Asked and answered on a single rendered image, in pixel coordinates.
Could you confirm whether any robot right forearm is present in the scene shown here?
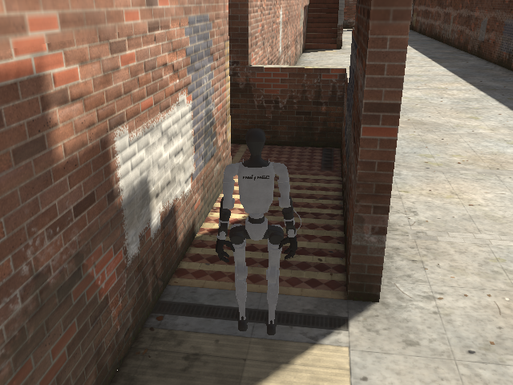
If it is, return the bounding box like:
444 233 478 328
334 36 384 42
282 196 297 237

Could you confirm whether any robot left hand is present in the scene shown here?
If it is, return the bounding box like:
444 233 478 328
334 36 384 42
216 238 235 262

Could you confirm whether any left robot shin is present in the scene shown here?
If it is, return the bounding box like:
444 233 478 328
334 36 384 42
235 266 247 320

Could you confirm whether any robot left forearm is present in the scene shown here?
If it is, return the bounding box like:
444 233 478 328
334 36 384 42
216 197 231 240

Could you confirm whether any robot right hand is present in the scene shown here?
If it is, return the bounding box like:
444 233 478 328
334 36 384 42
278 236 297 259

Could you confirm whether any robot head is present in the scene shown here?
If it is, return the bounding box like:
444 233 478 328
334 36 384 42
242 128 270 168

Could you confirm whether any robot left upper arm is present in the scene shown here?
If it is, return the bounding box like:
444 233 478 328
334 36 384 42
223 163 239 209

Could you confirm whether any robot right upper arm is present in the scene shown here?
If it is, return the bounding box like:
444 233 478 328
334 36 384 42
273 162 291 208

